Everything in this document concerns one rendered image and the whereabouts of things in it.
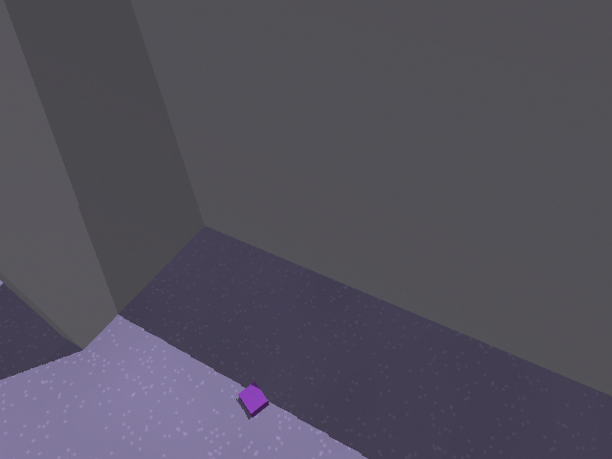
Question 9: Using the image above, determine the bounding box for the small box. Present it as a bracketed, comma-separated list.
[238, 382, 269, 417]

